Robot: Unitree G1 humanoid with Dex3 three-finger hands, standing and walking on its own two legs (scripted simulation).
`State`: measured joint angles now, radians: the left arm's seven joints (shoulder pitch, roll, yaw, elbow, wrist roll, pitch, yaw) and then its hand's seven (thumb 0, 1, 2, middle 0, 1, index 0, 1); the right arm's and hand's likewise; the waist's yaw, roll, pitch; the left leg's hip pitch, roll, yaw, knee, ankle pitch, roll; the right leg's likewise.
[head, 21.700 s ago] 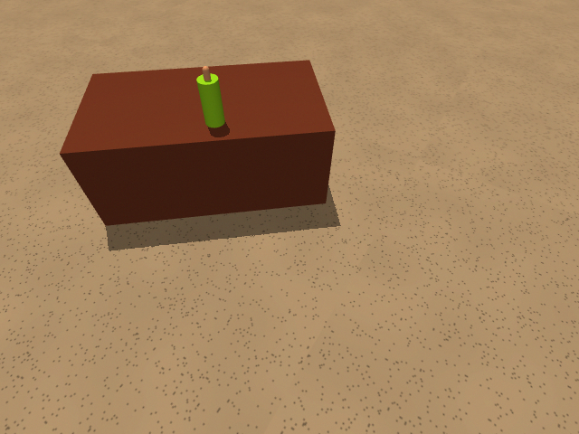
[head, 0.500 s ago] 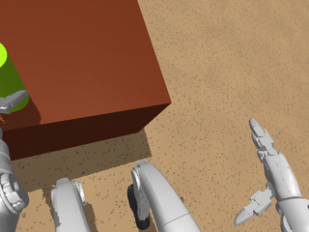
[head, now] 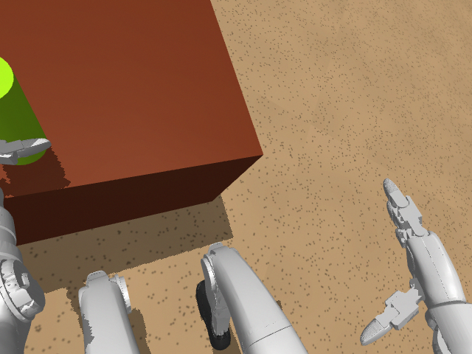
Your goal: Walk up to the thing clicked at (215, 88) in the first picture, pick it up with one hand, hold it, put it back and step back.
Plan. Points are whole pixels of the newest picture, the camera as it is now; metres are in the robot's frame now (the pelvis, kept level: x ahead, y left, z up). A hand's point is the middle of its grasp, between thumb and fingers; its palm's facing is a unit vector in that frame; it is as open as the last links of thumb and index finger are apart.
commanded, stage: open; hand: left
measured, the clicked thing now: out of the picture +0.52 +0.22 -0.03
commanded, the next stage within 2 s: withdraw in 0.14 s
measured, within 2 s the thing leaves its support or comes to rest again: neither
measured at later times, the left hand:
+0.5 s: hand out of the picture +0.52 +0.26 -0.02, palm faces +0.34 -0.94 +0.02, open 17.4 cm
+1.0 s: hand out of the picture +0.46 +0.35 +0.11, palm faces +0.44 -0.85 -0.29, open 17.2 cm
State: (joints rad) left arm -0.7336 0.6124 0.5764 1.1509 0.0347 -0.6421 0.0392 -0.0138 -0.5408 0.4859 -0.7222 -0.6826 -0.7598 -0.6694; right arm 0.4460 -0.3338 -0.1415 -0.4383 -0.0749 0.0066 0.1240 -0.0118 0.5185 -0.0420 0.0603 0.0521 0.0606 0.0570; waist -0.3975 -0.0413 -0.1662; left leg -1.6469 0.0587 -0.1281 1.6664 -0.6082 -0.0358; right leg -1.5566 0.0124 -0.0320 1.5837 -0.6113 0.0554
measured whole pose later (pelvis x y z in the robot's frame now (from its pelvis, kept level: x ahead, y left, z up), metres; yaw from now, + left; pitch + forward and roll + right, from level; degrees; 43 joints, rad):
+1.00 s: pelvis +0.02 +0.01 +0.10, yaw +2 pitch +22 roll -4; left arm -0.63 0.66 0.50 1.02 0.09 -0.14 0.06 -0.02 -0.51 0.08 -0.08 -0.06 -0.08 -0.06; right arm 0.48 -0.29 -0.05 -0.16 0.00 0.16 0.03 -0.01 0.31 -0.15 0.09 0.09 0.09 0.10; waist -0.19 -0.02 -0.16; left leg -1.13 0.07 -0.06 1.26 -0.52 -0.02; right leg -1.06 0.00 0.01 1.18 -0.50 0.06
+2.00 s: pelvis +0.03 -0.02 +0.15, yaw +4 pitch +9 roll +0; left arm 0.44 0.20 -0.01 0.09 -0.03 0.02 0.09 -0.01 -0.53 0.06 -0.06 -0.05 -0.06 -0.05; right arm 0.47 -0.20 -0.01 0.02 0.03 0.12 -0.10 0.01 -0.90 -0.90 0.20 0.30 0.20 0.31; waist 0.00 0.00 -0.11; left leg -0.69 0.04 -0.02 0.97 -0.43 -0.05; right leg -0.67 -0.03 0.02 0.99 -0.47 0.03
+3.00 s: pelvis +0.05 -0.01 +0.15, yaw +4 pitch +10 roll +0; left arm 0.47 0.19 0.00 0.05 -0.02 0.03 0.09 -0.01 -0.55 0.05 -0.06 -0.05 -0.06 -0.05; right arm 0.48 -0.19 -0.01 0.00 0.03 0.14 -0.09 0.01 -0.90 -0.90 0.20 0.30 0.20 0.31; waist 0.00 0.00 -0.13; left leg -0.70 0.04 -0.01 1.00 -0.47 -0.04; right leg -0.67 -0.03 0.03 1.01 -0.50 0.04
